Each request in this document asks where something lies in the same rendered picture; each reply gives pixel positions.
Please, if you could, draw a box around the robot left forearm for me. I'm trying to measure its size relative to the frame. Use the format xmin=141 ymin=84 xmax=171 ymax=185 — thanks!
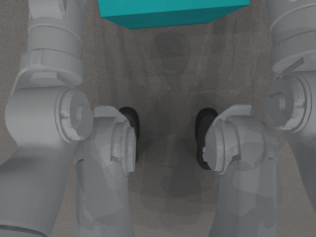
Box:
xmin=4 ymin=0 xmax=88 ymax=129

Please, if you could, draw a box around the robot right shin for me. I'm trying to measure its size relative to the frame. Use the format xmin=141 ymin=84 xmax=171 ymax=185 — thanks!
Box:
xmin=202 ymin=104 xmax=278 ymax=169

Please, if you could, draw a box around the carton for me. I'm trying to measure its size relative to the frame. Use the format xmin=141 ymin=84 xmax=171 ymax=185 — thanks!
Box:
xmin=98 ymin=0 xmax=250 ymax=30

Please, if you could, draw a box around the left robot upper arm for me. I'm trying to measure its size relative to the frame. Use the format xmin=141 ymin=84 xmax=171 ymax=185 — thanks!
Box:
xmin=0 ymin=85 xmax=94 ymax=237

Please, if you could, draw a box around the right robot thigh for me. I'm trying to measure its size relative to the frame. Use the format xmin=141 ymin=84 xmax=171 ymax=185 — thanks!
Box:
xmin=207 ymin=115 xmax=277 ymax=237

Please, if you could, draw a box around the robot right forearm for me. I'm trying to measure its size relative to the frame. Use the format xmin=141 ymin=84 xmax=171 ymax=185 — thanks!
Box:
xmin=266 ymin=0 xmax=316 ymax=75

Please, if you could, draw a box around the right robot upper arm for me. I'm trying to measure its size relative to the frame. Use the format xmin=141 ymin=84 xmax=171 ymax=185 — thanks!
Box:
xmin=264 ymin=70 xmax=316 ymax=213

